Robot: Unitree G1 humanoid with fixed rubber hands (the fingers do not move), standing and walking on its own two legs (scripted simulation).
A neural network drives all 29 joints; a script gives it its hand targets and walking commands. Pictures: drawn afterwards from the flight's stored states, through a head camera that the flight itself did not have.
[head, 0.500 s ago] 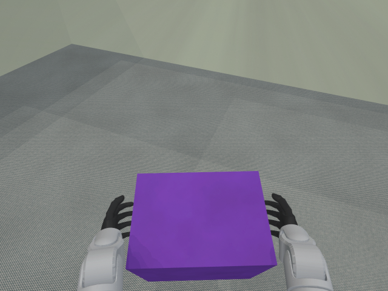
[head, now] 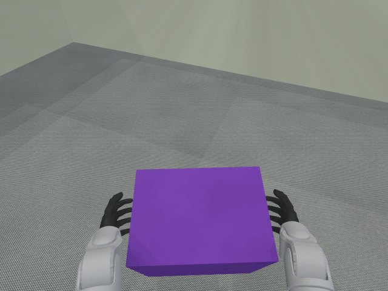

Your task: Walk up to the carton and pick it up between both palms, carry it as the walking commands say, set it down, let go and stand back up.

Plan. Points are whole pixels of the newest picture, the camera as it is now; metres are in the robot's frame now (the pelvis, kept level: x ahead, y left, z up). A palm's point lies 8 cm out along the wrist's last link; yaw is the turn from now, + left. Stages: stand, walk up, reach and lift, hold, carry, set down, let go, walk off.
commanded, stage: carry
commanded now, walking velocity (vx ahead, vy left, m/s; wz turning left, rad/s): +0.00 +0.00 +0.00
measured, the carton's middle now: (198, 226) +0.32 +0.00 -0.08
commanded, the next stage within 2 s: hold in 1.06 s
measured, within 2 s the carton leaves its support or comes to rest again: neither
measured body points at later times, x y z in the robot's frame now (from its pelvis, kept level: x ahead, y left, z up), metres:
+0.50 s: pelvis +0.00 -0.02 +0.00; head -0.04 -0.02 +0.45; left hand +0.26 +0.16 +0.03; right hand +0.26 -0.20 +0.03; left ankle -0.03 +0.07 -0.74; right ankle +0.05 -0.08 -0.74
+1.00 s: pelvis +0.00 -0.02 +0.00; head -0.02 -0.02 +0.45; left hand +0.26 +0.16 +0.03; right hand +0.27 -0.20 +0.03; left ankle -0.03 +0.07 -0.74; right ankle +0.05 -0.08 -0.74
